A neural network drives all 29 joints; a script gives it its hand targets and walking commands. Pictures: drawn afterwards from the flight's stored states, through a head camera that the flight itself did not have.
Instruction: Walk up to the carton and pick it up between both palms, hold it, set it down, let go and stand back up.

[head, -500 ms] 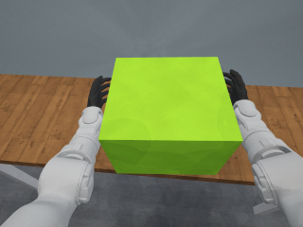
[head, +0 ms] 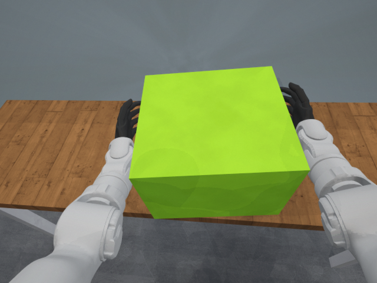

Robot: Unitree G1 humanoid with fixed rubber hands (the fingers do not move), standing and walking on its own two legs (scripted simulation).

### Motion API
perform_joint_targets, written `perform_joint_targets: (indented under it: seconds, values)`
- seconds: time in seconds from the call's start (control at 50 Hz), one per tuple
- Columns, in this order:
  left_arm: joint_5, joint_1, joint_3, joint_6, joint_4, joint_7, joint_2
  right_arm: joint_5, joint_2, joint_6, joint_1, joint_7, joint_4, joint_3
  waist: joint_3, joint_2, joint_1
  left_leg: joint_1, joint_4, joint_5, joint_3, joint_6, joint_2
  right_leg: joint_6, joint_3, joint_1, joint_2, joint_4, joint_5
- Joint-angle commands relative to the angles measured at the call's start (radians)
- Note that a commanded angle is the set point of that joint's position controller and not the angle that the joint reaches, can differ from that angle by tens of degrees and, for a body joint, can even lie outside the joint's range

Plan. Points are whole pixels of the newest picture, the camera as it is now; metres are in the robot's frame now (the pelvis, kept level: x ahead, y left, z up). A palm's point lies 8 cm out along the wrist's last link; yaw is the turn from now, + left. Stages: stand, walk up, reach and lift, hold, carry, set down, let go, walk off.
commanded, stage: reach and lift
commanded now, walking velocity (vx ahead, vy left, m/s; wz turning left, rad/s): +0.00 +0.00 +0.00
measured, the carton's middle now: (211, 144) +0.42 +0.00 +0.03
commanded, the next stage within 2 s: none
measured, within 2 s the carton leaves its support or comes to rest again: leaves its support in 1.22 s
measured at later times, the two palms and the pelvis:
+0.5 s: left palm (124, 134) +0.42 +0.19 +0.07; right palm (304, 123) +0.44 -0.20 +0.08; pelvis +0.01 +0.00 +0.02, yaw +1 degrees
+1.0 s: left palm (118, 140) +0.40 +0.20 +0.08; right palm (303, 122) +0.42 -0.18 +0.11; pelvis +0.01 +0.01 +0.02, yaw +0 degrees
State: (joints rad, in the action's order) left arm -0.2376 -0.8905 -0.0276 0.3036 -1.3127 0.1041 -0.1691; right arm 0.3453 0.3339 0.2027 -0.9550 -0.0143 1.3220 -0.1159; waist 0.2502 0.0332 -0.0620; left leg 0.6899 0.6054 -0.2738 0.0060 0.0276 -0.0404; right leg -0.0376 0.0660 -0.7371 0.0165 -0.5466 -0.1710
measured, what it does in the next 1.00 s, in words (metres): stands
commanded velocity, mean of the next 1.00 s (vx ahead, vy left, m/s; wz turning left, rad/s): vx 0.00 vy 0.00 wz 0.00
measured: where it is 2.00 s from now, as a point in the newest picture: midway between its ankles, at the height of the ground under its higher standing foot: outside the picture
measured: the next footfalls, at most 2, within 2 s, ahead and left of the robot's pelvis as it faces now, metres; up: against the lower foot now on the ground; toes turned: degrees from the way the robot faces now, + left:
none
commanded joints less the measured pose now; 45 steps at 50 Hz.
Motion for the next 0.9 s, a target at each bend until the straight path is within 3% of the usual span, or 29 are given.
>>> perform_joint_targets:
  seconds: [0.0,0.2,0.26,0.32,0.36,0.46,0.52,0.66,0.78,0.84,0.88]
  values:
    - [0.012,-0.412,-0.001,0.072,0.145,-0.016,0.030,-0.034,-0.110,0.046,-0.434,0.001,-0.164,0.006,0.549,-0.105,0.006,-0.029,-0.042,0.294,0.016,0.001,0.048,0.052,-0.075,0.536,-0.024,-0.008,0.290]
    - [0.075,-0.421,-0.030,0.120,0.125,-0.063,0.133,-0.154,-0.274,0.073,-0.408,-0.016,-0.162,0.055,0.497,-0.097,0.028,-0.048,-0.089,0.282,0.012,-0.013,0.050,0.058,-0.064,0.568,-0.044,0.036,0.276]
    - [0.137,-0.426,-0.027,0.134,0.135,-0.111,0.260,-0.248,-0.444,0.101,-0.385,-0.054,-0.180,0.065,0.466,-0.086,0.032,-0.078,-0.131,0.292,0.012,-0.013,0.051,0.064,-0.053,0.640,-0.049,0.073,0.330]
    - [0.234,-0.432,-0.024,0.141,0.143,-0.195,0.477,-0.328,-0.665,0.142,-0.358,-0.123,-0.202,0.073,0.432,-0.076,0.040,-0.106,-0.199,0.290,0.016,-0.011,0.055,0.066,-0.055,0.757,-0.053,0.100,0.441]
    - [0.258,-0.401,-0.028,0.159,0.135,-0.213,0.509,-0.357,-0.687,0.165,-0.333,-0.143,-0.209,0.078,0.399,-0.069,0.040,-0.097,-0.239,0.269,0.015,-0.018,0.055,0.061,-0.058,0.798,-0.055,0.111,0.472]
    - [0.298,-0.349,-0.074,0.150,0.134,-0.202,0.466,-0.443,-0.649,0.189,-0.268,-0.155,-0.148,0.142,0.262,-0.075,0.015,-0.150,-0.294,0.223,0.035,-0.030,0.046,0.048,-0.047,0.735,-0.047,0.170,0.321]
    - [0.305,-0.321,-0.077,0.130,0.166,-0.186,0.465,-0.460,-0.643,0.191,-0.248,-0.157,-0.143,0.152,0.256,-0.074,-0.001,-0.196,-0.300,0.245,0.047,-0.026,0.043,0.048,-0.040,0.718,-0.040,0.192,0.298]
    - [0.311,-0.300,-0.061,0.127,0.267,-0.162,0.522,-0.474,-0.675,0.250,-0.271,-0.136,-0.227,0.109,0.334,-0.083,-0.002,-0.209,-0.275,0.375,0.059,-0.003,0.045,0.064,-0.026,0.807,-0.028,0.172,0.523]
    - [0.350,-0.336,-0.076,0.181,0.312,-0.171,0.617,-0.559,-0.705,0.376,-0.352,-0.102,-0.354,0.086,0.471,-0.116,0.020,-0.197,-0.251,0.488,0.076,0.014,0.040,0.067,-0.009,0.906,-0.027,0.132,0.780]
    - [0.379,-0.335,-0.087,0.183,0.305,-0.177,0.633,-0.597,-0.688,0.421,-0.362,-0.092,-0.315,0.102,0.459,-0.123,0.033,-0.211,-0.256,0.484,0.077,0.014,0.037,0.060,0.000,0.893,-0.028,0.142,0.772]
    - [0.395,-0.338,-0.094,0.178,0.291,-0.182,0.634,-0.613,-0.674,0.434,-0.357,-0.088,-0.267,0.118,0.428,-0.120,0.039,-0.235,-0.268,0.450,0.078,0.013,0.036,0.054,0.005,0.861,-0.028,0.164,0.695]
